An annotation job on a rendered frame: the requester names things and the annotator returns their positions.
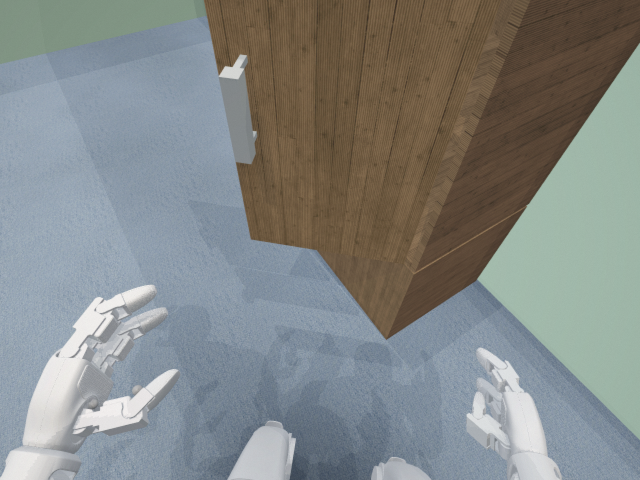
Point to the robot right hand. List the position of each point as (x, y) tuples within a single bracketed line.
[(513, 410)]

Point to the cupboard door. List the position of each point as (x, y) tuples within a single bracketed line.
[(354, 103)]

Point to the robot left shin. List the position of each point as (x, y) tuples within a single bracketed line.
[(274, 424)]

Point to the robot left forearm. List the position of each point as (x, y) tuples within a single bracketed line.
[(34, 463)]

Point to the robot left hand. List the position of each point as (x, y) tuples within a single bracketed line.
[(58, 417)]

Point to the robot right forearm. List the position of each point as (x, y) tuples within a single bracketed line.
[(532, 466)]

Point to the left robot thigh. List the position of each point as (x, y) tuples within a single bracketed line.
[(268, 455)]

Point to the handle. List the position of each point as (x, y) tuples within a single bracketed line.
[(235, 97)]

